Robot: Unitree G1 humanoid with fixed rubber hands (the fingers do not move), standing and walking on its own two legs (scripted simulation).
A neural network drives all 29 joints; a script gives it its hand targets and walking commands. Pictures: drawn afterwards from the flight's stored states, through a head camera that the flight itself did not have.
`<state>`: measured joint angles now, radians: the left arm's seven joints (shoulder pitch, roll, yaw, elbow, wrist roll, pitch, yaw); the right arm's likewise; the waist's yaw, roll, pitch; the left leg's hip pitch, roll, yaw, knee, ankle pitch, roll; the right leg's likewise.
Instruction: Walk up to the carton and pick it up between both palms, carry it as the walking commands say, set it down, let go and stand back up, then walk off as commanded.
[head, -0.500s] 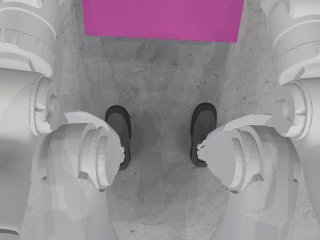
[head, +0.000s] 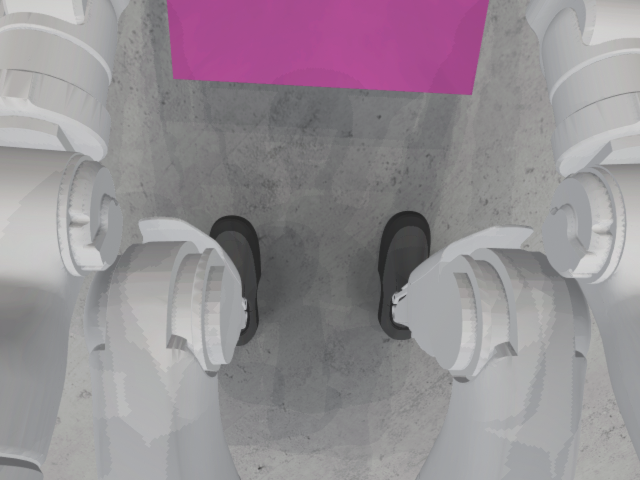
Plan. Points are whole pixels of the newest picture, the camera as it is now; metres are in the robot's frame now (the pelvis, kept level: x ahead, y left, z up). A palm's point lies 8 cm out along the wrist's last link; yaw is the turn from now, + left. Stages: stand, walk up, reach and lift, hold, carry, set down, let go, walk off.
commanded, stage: reach and lift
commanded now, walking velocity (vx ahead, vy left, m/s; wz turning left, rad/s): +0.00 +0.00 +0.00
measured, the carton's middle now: out of the picture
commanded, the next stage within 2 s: none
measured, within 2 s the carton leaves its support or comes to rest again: leaves its support in 0.42 s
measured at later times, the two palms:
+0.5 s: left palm out of the picture +0.55 +0.19 -0.17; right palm out of the picture +0.55 -0.18 -0.17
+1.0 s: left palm out of the picture +0.56 +0.19 -0.11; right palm out of the picture +0.55 -0.18 -0.11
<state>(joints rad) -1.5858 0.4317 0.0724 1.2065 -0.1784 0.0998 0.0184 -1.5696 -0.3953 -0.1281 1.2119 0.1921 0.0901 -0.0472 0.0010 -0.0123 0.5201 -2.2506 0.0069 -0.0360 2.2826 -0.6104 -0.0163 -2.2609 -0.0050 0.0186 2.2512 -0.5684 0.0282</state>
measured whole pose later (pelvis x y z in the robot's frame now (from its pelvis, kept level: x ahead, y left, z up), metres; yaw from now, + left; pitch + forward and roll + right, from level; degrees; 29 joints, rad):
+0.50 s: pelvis +0.00 +0.00 +0.00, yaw +1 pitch +33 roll -1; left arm -1.54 0.42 0.00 1.13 -0.25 0.15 0.08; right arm -1.51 -0.39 -0.08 1.13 0.27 0.13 -0.12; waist 0.00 0.00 0.47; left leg -2.25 -0.01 -0.04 2.28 -0.60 -0.02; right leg -2.26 0.01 0.03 2.25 -0.57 0.04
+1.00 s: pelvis +0.00 +0.00 +0.03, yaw +1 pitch +40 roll -1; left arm -1.46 0.36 0.17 1.01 -0.08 0.24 0.07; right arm -1.41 -0.32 -0.27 0.97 0.08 0.24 -0.11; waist -0.01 0.00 0.25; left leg -2.29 -0.04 -0.04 2.15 -0.56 -0.04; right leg -2.29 0.03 0.04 2.13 -0.54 0.05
